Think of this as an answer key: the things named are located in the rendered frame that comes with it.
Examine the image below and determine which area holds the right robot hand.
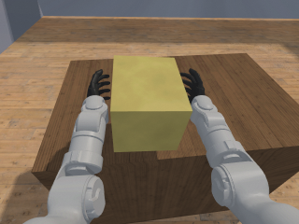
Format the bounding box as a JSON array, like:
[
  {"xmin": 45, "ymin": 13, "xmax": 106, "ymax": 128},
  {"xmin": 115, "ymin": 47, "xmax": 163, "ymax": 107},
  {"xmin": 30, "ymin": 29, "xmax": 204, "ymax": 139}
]
[{"xmin": 180, "ymin": 68, "xmax": 206, "ymax": 104}]

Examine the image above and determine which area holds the robot left upper arm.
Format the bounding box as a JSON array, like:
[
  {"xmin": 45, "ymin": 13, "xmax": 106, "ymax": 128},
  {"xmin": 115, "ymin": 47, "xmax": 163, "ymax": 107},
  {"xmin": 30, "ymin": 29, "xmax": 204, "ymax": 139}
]
[{"xmin": 22, "ymin": 175, "xmax": 106, "ymax": 224}]

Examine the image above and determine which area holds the pedestal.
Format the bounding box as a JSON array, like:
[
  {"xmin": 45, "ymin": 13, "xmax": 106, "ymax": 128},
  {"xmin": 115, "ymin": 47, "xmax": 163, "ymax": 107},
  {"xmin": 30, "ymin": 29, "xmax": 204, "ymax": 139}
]
[{"xmin": 31, "ymin": 53, "xmax": 299, "ymax": 224}]

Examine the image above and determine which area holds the left robot hand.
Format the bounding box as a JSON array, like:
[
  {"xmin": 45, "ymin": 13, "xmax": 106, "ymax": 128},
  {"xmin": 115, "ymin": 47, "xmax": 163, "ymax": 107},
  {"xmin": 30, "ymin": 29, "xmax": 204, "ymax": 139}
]
[{"xmin": 87, "ymin": 69, "xmax": 110, "ymax": 100}]

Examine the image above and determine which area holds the robot left forearm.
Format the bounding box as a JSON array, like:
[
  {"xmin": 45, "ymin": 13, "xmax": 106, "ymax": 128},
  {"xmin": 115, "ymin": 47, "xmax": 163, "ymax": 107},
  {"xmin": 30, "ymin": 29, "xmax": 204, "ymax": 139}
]
[{"xmin": 47, "ymin": 95, "xmax": 109, "ymax": 212}]

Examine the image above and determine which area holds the robot right upper arm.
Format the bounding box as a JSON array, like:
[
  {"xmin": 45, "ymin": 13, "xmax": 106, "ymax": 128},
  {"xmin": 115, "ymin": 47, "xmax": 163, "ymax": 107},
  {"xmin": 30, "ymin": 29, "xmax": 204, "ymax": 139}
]
[{"xmin": 211, "ymin": 161, "xmax": 299, "ymax": 224}]

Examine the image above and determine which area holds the carton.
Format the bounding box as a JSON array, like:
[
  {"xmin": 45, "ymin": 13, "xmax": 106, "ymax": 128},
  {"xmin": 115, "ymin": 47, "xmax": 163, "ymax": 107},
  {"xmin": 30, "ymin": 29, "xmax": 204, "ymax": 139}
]
[{"xmin": 110, "ymin": 55, "xmax": 192, "ymax": 152}]

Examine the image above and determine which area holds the robot right forearm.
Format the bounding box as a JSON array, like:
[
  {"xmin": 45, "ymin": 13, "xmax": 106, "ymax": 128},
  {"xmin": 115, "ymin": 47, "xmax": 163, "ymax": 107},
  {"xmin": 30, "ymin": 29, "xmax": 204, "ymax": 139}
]
[{"xmin": 190, "ymin": 95, "xmax": 269, "ymax": 195}]

